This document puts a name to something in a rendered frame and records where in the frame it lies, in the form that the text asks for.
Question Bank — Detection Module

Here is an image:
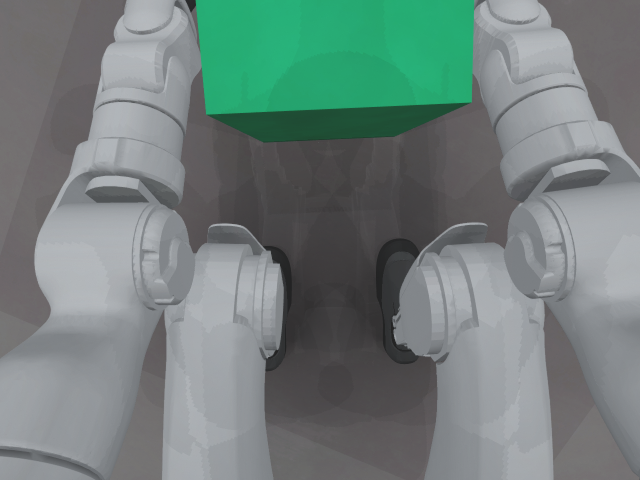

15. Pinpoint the left robot upper arm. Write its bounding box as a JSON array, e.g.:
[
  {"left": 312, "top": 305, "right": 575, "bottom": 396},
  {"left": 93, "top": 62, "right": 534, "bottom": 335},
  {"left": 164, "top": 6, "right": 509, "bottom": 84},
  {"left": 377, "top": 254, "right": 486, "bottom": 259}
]
[{"left": 0, "top": 202, "right": 195, "bottom": 480}]

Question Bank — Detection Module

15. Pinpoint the left robot foot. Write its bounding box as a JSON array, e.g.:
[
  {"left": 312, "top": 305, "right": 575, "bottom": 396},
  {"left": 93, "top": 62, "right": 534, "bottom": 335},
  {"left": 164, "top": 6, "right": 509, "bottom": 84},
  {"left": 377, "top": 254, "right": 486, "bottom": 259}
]
[{"left": 263, "top": 246, "right": 292, "bottom": 371}]

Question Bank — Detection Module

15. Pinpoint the carton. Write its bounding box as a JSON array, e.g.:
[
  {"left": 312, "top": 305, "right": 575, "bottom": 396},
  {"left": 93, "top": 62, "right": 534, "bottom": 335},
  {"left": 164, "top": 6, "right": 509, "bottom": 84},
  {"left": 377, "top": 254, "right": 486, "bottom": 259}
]
[{"left": 196, "top": 0, "right": 474, "bottom": 142}]

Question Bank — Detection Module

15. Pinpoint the right robot foot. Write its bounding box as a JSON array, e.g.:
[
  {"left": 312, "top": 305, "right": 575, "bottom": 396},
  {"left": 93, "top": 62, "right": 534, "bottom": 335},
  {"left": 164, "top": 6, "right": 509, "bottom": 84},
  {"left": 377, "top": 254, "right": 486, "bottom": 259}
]
[{"left": 376, "top": 239, "right": 420, "bottom": 364}]

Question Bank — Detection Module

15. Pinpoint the right robot upper arm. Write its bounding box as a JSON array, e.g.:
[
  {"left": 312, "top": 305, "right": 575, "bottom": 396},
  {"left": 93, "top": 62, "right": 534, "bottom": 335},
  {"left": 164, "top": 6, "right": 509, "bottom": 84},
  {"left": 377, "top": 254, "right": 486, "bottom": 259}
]
[{"left": 503, "top": 181, "right": 640, "bottom": 480}]

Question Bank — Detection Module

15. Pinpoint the robot left forearm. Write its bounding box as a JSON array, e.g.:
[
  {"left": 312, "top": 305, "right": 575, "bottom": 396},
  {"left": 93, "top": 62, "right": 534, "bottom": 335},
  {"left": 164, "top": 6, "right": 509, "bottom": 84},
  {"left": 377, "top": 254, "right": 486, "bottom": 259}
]
[{"left": 34, "top": 0, "right": 202, "bottom": 296}]

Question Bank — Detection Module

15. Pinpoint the robot right forearm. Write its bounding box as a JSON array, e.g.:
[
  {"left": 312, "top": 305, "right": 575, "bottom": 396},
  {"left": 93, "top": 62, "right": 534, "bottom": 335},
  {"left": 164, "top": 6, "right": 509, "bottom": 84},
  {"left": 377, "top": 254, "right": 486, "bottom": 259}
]
[{"left": 472, "top": 0, "right": 640, "bottom": 202}]

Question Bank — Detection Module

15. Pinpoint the robot foot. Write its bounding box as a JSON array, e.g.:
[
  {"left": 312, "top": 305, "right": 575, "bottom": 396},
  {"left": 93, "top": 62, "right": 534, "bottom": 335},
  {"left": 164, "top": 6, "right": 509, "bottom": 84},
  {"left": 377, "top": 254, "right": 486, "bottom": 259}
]
[
  {"left": 263, "top": 246, "right": 292, "bottom": 371},
  {"left": 376, "top": 239, "right": 420, "bottom": 364}
]

